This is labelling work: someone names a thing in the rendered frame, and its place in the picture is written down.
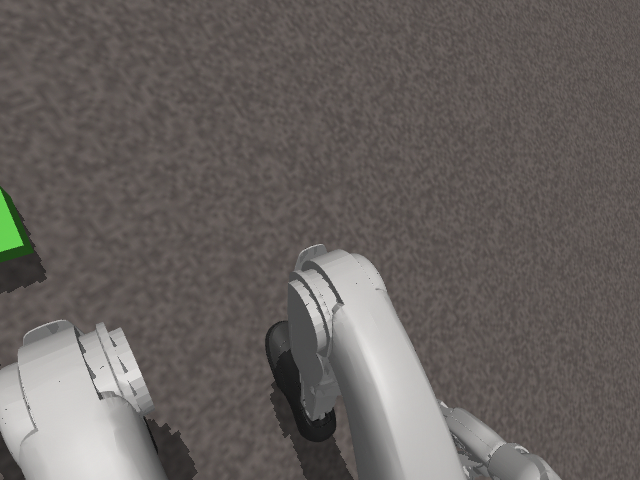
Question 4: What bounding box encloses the right robot foot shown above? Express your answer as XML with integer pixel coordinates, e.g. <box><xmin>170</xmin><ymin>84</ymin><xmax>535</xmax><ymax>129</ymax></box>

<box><xmin>265</xmin><ymin>321</ymin><xmax>336</xmax><ymax>442</ymax></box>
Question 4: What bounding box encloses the carton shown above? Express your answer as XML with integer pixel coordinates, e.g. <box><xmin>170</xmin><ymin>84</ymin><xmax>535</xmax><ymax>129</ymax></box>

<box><xmin>0</xmin><ymin>186</ymin><xmax>34</xmax><ymax>263</ymax></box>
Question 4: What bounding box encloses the right robot hand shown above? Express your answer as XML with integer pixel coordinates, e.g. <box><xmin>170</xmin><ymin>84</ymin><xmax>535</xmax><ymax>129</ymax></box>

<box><xmin>437</xmin><ymin>399</ymin><xmax>507</xmax><ymax>480</ymax></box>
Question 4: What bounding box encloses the right robot arm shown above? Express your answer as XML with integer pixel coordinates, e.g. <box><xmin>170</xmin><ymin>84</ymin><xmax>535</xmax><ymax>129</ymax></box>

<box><xmin>488</xmin><ymin>443</ymin><xmax>562</xmax><ymax>480</ymax></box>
